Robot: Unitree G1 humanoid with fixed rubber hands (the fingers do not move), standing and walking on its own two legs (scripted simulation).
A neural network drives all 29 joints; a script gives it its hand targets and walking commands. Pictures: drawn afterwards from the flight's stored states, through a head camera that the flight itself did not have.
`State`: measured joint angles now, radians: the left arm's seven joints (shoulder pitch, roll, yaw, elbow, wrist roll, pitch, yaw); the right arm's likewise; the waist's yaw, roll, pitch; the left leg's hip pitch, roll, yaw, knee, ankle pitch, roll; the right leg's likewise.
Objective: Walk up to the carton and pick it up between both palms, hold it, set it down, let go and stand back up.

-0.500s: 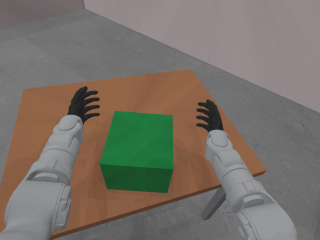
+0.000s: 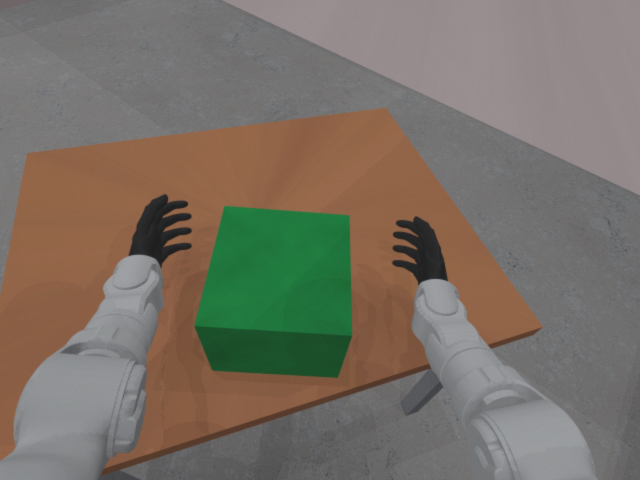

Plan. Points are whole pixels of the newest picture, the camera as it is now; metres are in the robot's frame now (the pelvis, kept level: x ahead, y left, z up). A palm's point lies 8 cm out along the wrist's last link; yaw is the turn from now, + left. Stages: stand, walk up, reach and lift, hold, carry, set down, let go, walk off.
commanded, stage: reach and lift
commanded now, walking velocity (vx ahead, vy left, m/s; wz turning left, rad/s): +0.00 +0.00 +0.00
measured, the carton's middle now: (281, 292) +0.41 +0.02 -0.05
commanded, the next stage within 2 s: none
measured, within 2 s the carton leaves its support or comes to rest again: neither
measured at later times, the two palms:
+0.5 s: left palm (186, 270) +0.44 +0.16 -0.02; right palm (409, 283) +0.39 -0.16 -0.01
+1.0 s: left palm (196, 286) +0.42 +0.15 -0.02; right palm (394, 300) +0.37 -0.13 -0.02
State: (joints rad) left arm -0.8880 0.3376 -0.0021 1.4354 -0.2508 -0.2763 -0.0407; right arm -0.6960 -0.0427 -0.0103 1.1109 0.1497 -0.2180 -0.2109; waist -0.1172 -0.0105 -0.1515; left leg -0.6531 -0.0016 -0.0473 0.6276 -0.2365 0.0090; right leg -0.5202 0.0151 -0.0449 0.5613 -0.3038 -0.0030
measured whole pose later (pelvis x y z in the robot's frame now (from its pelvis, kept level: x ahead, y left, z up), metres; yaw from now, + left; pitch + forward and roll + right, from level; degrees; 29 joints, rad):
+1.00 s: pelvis +0.00 +0.01 -0.01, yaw -1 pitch +23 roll -3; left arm -0.89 0.13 0.33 1.47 0.28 -0.53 0.02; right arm -0.70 0.12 -0.58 1.23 -0.38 -0.63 -0.19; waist -0.05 -0.01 -0.16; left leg -0.83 0.00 -0.05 0.63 -0.21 0.01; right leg -0.70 0.02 -0.04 0.56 -0.27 0.00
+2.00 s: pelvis +0.00 +0.01 -0.01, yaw -1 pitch +24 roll -3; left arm -0.89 0.13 0.34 1.49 0.28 -0.56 0.03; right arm -0.70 0.13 -0.60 1.23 -0.40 -0.64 -0.22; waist -0.05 -0.01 -0.16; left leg -0.83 0.00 -0.05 0.63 -0.21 0.01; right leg -0.70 0.02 -0.04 0.56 -0.27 0.00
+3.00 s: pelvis -0.02 +0.01 -0.01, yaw -1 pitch +22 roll -3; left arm -0.89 0.12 0.15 1.46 0.07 -0.47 0.07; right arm -0.70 0.12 -0.48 1.17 -0.23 -0.51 -0.23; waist -0.04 -0.01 -0.24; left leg -0.83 0.01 -0.05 0.63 -0.18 0.01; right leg -0.70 0.02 -0.05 0.56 -0.24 0.00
